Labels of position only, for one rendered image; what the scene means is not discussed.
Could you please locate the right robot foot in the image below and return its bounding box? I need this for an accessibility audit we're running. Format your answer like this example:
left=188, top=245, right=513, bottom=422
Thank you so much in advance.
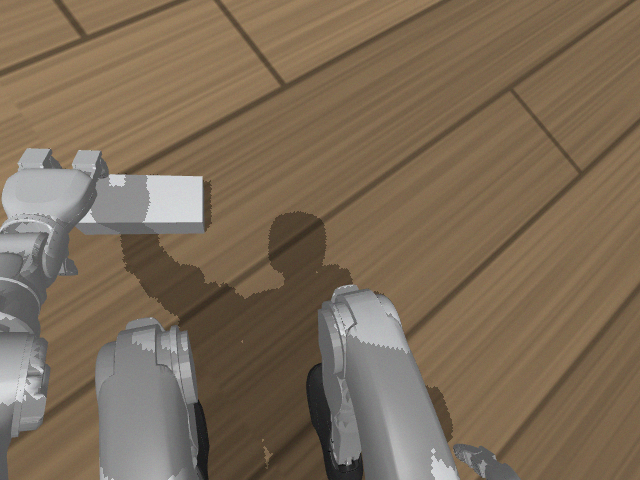
left=306, top=363, right=363, bottom=480

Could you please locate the left robot foot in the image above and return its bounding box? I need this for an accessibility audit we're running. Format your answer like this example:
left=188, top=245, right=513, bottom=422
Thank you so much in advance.
left=194, top=400, right=210, bottom=480

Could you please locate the right robot hand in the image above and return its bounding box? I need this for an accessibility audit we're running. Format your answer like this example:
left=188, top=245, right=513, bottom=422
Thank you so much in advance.
left=453, top=444, right=521, bottom=480

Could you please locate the left robot hand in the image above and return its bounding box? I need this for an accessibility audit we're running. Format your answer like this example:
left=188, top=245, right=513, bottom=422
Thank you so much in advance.
left=1, top=148, right=109, bottom=276

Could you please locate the left robot arm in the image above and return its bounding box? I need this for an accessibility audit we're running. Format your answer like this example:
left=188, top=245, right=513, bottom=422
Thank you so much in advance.
left=0, top=214, right=69, bottom=480

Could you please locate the carton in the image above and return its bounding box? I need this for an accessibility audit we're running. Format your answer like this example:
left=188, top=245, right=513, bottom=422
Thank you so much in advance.
left=75, top=174, right=204, bottom=235

